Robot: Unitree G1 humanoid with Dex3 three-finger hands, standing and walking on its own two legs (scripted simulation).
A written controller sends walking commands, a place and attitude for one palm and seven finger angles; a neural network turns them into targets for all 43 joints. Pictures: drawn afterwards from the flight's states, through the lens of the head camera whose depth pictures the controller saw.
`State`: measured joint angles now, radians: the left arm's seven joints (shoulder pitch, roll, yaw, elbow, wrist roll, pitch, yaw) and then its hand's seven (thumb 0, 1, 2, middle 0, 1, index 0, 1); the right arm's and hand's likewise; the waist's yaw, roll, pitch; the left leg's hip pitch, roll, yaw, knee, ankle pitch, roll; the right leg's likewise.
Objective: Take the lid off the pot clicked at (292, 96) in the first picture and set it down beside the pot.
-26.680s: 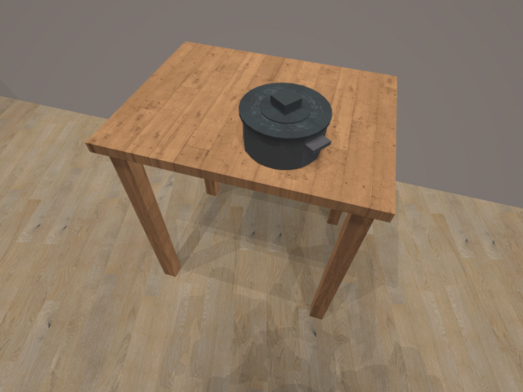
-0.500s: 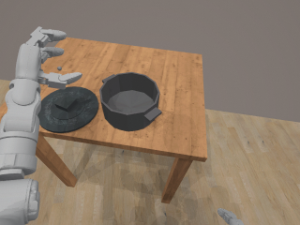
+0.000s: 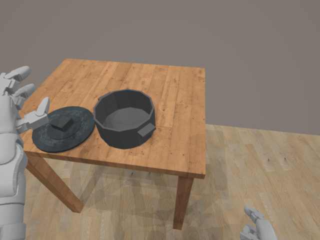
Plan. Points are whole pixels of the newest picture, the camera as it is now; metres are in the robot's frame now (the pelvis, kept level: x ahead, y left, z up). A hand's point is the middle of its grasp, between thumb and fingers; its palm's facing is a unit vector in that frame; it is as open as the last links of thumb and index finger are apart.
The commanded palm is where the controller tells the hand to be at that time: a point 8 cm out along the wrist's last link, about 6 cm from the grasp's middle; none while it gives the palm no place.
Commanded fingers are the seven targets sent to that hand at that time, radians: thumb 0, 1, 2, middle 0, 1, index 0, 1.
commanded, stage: draw the hand back to the body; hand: left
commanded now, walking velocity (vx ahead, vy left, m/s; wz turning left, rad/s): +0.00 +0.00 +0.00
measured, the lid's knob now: (62, 122) +0.46 +0.38 +0.00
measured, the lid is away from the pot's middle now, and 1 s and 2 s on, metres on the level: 0.22 0.22 0.22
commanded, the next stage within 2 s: step back with the hand held close in 1.04 s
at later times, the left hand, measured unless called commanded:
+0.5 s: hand (26, 148) +0.23 +0.27 +0.18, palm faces +0.41 -0.86 -0.29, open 7.4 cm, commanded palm +0.17 +0.31 +0.19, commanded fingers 0.00 0.90 0.90 -0.20 -0.30 -0.20 -0.30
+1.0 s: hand (1, 189) +0.16 +0.28 +0.17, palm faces +0.36 -0.87 -0.35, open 7.4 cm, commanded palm +0.11 +0.32 +0.18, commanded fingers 0.00 0.90 0.90 -0.20 -0.30 -0.20 -0.30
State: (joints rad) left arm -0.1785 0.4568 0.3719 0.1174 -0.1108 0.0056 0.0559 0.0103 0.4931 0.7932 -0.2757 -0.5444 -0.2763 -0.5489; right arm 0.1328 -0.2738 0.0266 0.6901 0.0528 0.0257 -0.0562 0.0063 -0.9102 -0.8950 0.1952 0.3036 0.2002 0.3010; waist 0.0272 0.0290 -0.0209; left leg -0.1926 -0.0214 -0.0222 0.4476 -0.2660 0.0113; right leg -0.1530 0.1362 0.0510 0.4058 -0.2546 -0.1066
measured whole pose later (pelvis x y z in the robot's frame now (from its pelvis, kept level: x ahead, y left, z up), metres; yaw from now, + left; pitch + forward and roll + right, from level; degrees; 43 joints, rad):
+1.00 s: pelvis -0.02 +0.04 +0.00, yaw +1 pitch -6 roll -1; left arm 0.49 0.36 0.28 -0.49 -0.11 -0.06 0.05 0.02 0.89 0.90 -0.21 -0.30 -0.21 -0.30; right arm 0.15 -0.22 0.04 0.68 -0.01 -0.07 -0.06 0.01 -0.91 -0.89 0.20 0.30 0.20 0.30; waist 0.07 0.05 0.01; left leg -0.08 -0.05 -0.02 0.40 -0.23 0.06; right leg -0.02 0.10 0.05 0.33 -0.21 -0.06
